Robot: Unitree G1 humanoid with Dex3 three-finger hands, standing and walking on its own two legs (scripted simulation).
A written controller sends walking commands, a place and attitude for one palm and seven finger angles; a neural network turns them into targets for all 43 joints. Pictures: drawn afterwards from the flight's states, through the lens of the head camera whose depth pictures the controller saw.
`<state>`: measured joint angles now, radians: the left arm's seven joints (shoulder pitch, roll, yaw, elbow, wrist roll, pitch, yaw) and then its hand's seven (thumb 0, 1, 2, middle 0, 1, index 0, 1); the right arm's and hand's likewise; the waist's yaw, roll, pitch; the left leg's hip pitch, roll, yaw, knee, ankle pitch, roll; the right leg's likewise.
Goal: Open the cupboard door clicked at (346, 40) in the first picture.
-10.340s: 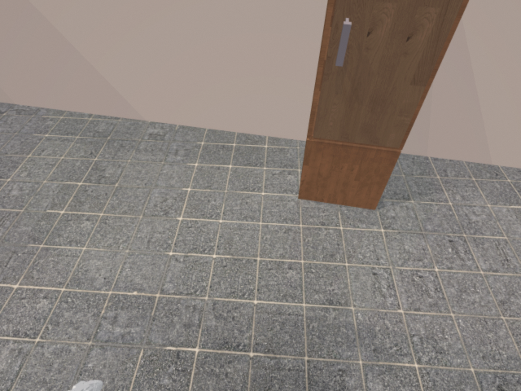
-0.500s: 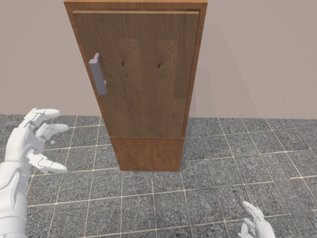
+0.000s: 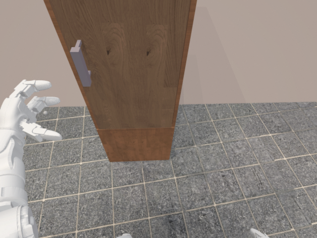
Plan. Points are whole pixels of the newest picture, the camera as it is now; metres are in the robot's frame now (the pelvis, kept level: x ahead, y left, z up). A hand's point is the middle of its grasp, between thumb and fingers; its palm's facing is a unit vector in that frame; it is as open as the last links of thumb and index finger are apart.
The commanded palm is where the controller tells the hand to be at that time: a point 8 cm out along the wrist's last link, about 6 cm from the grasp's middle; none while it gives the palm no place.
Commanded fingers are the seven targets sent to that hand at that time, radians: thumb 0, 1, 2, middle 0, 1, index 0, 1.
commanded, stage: move the hooked fingers beside the handle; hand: left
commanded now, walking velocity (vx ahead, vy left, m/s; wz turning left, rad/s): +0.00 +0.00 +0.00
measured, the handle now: (83, 63) +0.59 +0.25 +0.09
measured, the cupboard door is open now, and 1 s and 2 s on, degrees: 0 0 0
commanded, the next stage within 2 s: slide the fingers in behind the handle in 1.80 s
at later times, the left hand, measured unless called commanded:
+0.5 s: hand (52, 91) +0.45 +0.30 +0.10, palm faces +0.07 -1.00 +0.00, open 14.0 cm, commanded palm +0.44 +0.34 +0.10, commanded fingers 0.00 -0.50 0.30 -0.30 -1.20 -0.30 -1.20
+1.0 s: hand (55, 72) +0.52 +0.31 +0.11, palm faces +0.07 -1.00 +0.01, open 14.0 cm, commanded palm +0.52 +0.36 +0.09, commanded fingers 0.00 -0.50 0.30 -0.30 -1.20 -0.30 -1.20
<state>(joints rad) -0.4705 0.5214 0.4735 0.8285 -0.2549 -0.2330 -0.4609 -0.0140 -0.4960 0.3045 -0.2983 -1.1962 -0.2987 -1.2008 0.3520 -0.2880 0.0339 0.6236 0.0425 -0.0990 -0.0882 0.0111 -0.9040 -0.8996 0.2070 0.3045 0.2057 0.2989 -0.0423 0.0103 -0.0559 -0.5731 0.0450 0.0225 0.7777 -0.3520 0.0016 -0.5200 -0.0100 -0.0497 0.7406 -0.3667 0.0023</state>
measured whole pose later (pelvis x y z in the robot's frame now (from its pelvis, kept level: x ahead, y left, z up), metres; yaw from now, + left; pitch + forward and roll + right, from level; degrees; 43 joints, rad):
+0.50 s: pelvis +0.00 +0.01 -0.01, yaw -1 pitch +14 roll -2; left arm -0.79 0.67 0.51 1.16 -0.15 -0.29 -0.46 -0.01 -0.50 0.30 -0.30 -1.20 -0.30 -1.20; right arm 0.37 -0.29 0.05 0.62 0.02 -0.01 -0.07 0.01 -0.90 -0.90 0.21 0.30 0.21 0.30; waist -0.11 0.00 -0.07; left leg -0.73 0.05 0.02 0.86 -0.38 0.02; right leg -0.66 0.00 -0.04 0.79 -0.37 0.02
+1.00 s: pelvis +0.00 +0.01 -0.02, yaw -2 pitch +20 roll -4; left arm -1.05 0.91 0.57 1.36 -0.07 -0.26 -0.49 -0.01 -0.50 0.30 -0.30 -1.20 -0.30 -1.20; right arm 0.42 -0.30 0.07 0.61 0.01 0.07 -0.08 0.00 -0.90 -0.90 0.21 0.30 0.21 0.30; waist -0.21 0.00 -0.06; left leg -0.89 0.08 0.01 0.93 -0.40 0.02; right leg -0.80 0.02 -0.05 0.82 -0.37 0.02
